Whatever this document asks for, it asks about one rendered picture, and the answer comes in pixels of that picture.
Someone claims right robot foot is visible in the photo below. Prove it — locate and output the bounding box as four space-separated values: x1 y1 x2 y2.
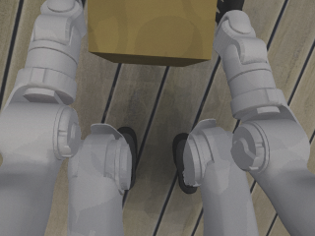
172 133 198 195

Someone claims robot left forearm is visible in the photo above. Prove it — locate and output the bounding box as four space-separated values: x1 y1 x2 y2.
0 0 87 153

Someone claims robot right forearm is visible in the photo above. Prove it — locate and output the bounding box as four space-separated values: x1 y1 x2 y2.
213 10 310 146

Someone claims robot right hand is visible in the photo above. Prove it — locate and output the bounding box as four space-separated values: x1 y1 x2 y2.
215 0 245 26

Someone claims carton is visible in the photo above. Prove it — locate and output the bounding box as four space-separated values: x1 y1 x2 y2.
88 0 218 67

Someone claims robot left thigh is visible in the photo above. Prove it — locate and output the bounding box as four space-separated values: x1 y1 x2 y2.
67 134 132 236

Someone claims right robot upper arm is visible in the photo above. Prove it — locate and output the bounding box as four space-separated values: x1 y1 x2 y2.
230 119 315 236

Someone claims left robot upper arm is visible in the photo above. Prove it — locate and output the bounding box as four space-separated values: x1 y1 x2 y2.
0 101 82 236

